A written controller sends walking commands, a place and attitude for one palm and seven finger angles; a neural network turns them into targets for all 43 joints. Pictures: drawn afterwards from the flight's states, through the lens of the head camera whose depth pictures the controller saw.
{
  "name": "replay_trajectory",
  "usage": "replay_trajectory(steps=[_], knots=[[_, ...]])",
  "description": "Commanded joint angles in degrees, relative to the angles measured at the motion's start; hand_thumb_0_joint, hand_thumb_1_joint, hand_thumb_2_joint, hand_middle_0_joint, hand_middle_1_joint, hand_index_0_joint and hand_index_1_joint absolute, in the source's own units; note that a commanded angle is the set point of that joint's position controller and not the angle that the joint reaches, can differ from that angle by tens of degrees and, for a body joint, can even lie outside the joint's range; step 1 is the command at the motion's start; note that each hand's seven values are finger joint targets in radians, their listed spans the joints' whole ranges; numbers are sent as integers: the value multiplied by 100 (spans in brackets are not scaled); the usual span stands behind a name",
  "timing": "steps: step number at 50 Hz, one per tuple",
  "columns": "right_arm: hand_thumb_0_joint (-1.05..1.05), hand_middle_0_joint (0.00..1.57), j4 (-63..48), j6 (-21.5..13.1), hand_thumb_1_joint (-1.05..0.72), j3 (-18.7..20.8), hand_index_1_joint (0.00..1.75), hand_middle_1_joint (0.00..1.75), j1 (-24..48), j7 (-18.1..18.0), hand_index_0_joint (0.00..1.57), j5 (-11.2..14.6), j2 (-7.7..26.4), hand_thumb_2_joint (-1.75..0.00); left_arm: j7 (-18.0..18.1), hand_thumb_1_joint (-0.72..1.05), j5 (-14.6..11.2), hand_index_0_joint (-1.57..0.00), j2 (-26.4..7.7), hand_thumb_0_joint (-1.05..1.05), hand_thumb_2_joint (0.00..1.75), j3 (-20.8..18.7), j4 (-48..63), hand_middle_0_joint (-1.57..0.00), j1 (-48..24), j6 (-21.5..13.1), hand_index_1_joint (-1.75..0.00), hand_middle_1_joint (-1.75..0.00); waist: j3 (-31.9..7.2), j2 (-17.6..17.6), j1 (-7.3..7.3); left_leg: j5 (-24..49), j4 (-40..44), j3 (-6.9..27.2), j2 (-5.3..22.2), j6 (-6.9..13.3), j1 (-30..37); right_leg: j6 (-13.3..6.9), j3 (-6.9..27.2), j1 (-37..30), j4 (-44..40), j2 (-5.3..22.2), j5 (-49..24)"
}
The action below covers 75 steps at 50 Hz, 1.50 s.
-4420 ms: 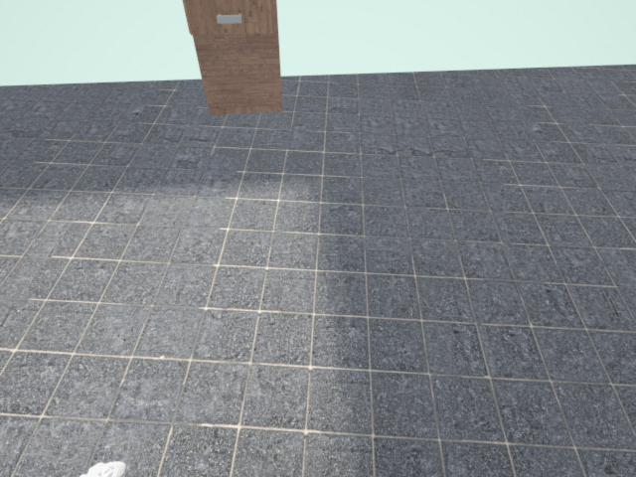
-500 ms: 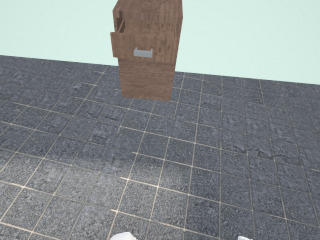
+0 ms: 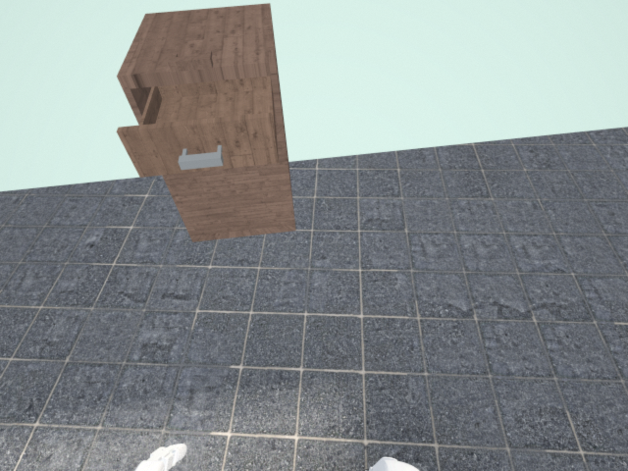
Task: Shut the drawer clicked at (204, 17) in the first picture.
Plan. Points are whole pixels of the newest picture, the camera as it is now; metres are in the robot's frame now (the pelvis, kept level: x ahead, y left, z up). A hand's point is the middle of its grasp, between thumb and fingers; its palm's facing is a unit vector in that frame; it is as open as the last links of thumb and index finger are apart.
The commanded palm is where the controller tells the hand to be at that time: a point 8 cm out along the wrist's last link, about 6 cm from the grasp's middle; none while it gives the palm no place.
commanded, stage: walk to a spot facing it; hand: left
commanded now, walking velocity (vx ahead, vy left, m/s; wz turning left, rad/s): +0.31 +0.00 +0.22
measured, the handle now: (201, 155) +0.86 +0.32 -0.14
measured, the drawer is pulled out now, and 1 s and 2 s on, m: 0.20 0.20 0.20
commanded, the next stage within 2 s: take the last steps up to it in 0.20 s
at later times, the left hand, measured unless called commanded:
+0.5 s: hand out of the picture +0.07 +0.17 -0.17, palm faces +0.27 -0.95 -0.13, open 7.3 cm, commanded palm none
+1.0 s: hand (194, 322) +0.38 +0.23 -0.14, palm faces +0.10 -0.97 -0.21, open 7.3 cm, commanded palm none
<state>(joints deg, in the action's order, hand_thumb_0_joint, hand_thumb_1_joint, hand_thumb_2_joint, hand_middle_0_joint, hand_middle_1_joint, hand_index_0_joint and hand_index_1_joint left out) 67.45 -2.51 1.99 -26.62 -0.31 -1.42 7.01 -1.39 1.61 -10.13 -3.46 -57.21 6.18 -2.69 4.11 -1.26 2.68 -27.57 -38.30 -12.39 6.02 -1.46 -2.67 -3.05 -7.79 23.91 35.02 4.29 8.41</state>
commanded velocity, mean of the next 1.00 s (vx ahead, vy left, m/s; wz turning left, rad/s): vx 0.27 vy -0.01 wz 0.09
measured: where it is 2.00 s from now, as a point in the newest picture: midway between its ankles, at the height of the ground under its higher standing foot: (317, 379)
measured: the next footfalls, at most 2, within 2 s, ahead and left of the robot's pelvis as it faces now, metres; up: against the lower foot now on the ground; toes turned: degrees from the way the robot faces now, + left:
left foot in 0.50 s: +0.26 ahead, +0.15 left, +0.00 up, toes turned +19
right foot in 1.02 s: +0.44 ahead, -0.07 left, +0.00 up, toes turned -1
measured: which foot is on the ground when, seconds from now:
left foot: up 0.00-0.48, down 0.50-1.00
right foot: down 0.00-0.50, up 0.52-1.00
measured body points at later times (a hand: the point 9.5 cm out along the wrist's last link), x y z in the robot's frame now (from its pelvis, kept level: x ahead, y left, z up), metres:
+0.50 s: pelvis +0.17 +0.03 +0.01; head +0.18 +0.05 +0.46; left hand +0.06 +0.23 -0.16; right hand +0.32 -0.18 -0.13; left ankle +0.22 +0.13 -0.72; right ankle +0.10 -0.09 -0.72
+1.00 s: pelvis +0.31 +0.04 +0.02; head +0.33 +0.03 +0.47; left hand +0.38 +0.28 -0.12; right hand +0.27 -0.18 -0.15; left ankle +0.22 +0.13 -0.72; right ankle +0.40 -0.07 -0.71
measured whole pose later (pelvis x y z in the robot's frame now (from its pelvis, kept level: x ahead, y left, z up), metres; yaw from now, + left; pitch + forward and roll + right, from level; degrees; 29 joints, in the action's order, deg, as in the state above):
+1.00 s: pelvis +0.31 +0.04 +0.02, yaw +6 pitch -1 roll +2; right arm 65.0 -2.3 2.0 -23.0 -0.9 -2.0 8.1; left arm -0.9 1.3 -9.8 -3.1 -58.4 8.9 0.2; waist 2.7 -0.3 2.3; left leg -19.6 -22.0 -12.4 1.4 0.3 -0.7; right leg -0.9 -5.6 22.6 36.6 5.3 14.7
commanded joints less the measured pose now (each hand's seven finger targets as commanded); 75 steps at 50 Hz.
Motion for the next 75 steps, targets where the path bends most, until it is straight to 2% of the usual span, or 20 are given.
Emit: replay_trajectory(steps=[1,6,20,23,24,25,27,30,44,49,50,51,52,53,55,59,68,72,74,75], knots=[[0,20,-760,-128,-90,180,30,30,597,9,20,92,582,-90,164,90,-88,-20,-1361,0,90,-331,-224,-20,1713,-61,-30,-30,-842,984,-825,191,-3937,1169,42,304,-3424,-889,3292,-2593,-2337,2180,1741],[0,20,-469,139,-90,145,30,30,158,43,20,-14,296,-90,213,90,-36,-20,-359,0,90,-11,-165,-20,990,-212,-30,-30,-208,757,-85,1431,-2981,1170,274,125,-2769,-331,813,-956,-2548,1317,120],[0,20,-1273,144,-90,73,30,30,1849,244,20,8,420,-90,251,90,-3,-20,-717,0,90,9,-410,-20,1729,-156,-30,-30,98,747,-419,1411,-95,559,-68,289,-2304,-369,-39,-1870,-1980,1537,-1415],[0,20,-992,41,-90,130,30,30,907,162,20,-48,712,-90,234,90,-49,-20,-683,0,90,8,-452,-20,1665,-100,-30,-30,-399,334,42,1759,987,424,-325,450,-453,-124,-421,-1440,-395,1111,-1547],[0,20,-880,-2,-90,260,30,30,282,90,20,-101,1296,-90,190,90,-72,-20,-454,0,90,42,-357,-20,1805,-67,-30,-30,-814,-842,253,2018,1350,1718,632,823,730,179,-667,-340,1021,516,-61],[0,20,-800,19,-90,355,30,30,-198,15,20,-43,1790,-90,158,90,-84,-20,-227,0,90,95,-136,-20,1675,-74,-30,-30,-991,-1793,355,2701,2003,3344,1805,1401,1262,352,-513,816,2522,-98,2633],[0,20,-902,12,-90,307,30,30,377,-90,20,25,1530,-90,179,90,-62,-20,-293,0,90,50,-62,-20,1203,-23,-30,-30,-693,-907,225,1548,2366,3123,1780,1436,497,229,389,1281,3564,173,2208],[0,20,-1030,-115,-90,116,30,30,1033,-107,20,34,920,-90,108,90,-9,-20,-181,0,90,22,-295,-20,1370,60,-30,-30,-162,-267,-190,1974,2687,2002,1264,1095,-598,293,624,784,3200,423,1204],[0,20,-608,-134,-90,185,30,30,317,-95,20,-16,932,-90,56,90,-22,-20,-178,0,90,-7,177,-20,200,204,-30,-30,363,-402,-76,2418,2828,1258,1159,1227,-105,314,333,767,793,262,704],[0,20,-513,-63,-90,179,30,30,363,-87,20,-26,954,-90,44,90,-12,-20,-262,0,90,-48,109,-20,562,108,-30,-30,123,-141,-325,2381,1883,969,929,927,-490,132,-38,-772,-409,-181,439],[0,20,-512,-80,-90,144,30,30,388,-80,20,16,872,-90,64,90,2,-20,-421,0,90,-96,-76,-20,1137,46,-30,-30,-193,173,-615,2668,991,662,619,740,-823,23,107,-1762,-793,-181,216],[0,20,-587,-123,-90,107,30,30,379,-40,20,84,662,-90,115,90,30,-20,-879,0,90,-197,-294,-20,1927,-40,-30,-30,-743,1059,-910,1979,-498,231,133,473,-1857,-369,1397,-3070,-1049,850,42],[0,20,-793,-136,-90,48,30,30,424,-15,20,99,542,-90,147,90,-54,-20,-1424,0,90,-285,-392,-20,2486,-50,-30,-30,-1010,1750,-948,-579,-2125,245,-499,271,-3033,-1033,3179,-3759,-1777,2017,-649],[0,20,-803,-87,-90,106,30,30,655,-25,20,89,736,-90,171,90,-110,-20,-1404,0,90,-283,-370,-20,2315,-61,-30,-30,-1030,1389,-959,-585,-2901,983,-315,331,-3086,-1189,3273,-3147,-2057,2090,-188],[0,20,-840,-21,-90,141,30,30,909,-9,20,47,647,-90,233,90,-100,-20,-875,0,90,-170,-107,-20,1362,-39,-30,-30,-194,699,-599,296,-3137,1259,81,320,-3255,-1053,2542,-1999,-2337,1810,564],[0,20,-649,126,-90,126,30,30,451,21,20,-5,332,-90,261,90,-33,-20,-401,0,90,-59,-72,-20,1064,-149,-30,-30,-203,584,-129,884,-1997,1002,86,74,-2497,-712,1060,-1287,-2336,1188,-932],[0,20,-1001,70,-90,68,30,30,1498,101,20,36,431,-90,230,90,-35,-20,-662,0,90,-46,-391,-20,1447,-119,-30,-30,-80,838,-412,1259,-68,768,-136,59,-2105,-643,931,-1664,-2132,1169,-1261],[0,20,-798,-20,-90,55,30,30,940,45,20,16,639,-90,238,90,-61,-20,-570,0,90,-32,-466,-20,1359,-7,-30,-30,-116,470,-116,1933,1246,703,-276,146,-489,-267,641,-1040,-1204,741,-419],[0,20,-693,-28,-90,182,30,30,248,-51,20,-30,1423,-90,221,90,-93,-20,-86,0,90,83,-371,-20,1598,47,-30,-30,-538,-1252,11,3483,1808,2567,1392,878,520,208,-110,43,768,-220,1844],[0,20,-674,24,-90,126,30,30,360,-118,20,-2,1321,-90,290,90,-81,-20,-82,0,90,131,-375,-20,1569,79,-30,-30,-657,-1300,-21,3964,2154,2865,1665,1133,219,263,278,3,1499,-264,2799]])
